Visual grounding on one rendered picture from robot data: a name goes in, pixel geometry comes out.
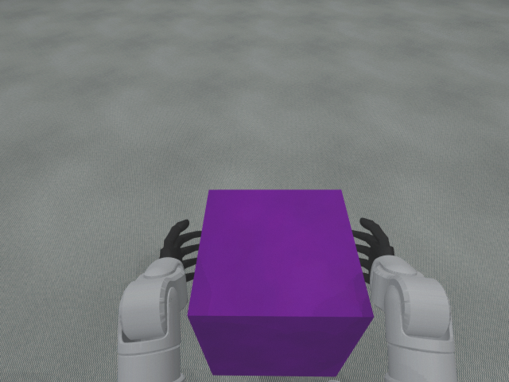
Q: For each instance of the carton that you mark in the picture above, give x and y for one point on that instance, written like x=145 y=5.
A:
x=278 y=288

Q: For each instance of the left robot forearm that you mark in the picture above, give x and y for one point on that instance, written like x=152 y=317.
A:
x=149 y=328

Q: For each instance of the right robot hand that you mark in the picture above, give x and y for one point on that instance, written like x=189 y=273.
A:
x=378 y=241

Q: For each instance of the left robot hand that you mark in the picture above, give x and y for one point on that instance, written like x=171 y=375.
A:
x=172 y=245

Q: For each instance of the right robot forearm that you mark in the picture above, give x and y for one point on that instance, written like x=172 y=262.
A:
x=418 y=322

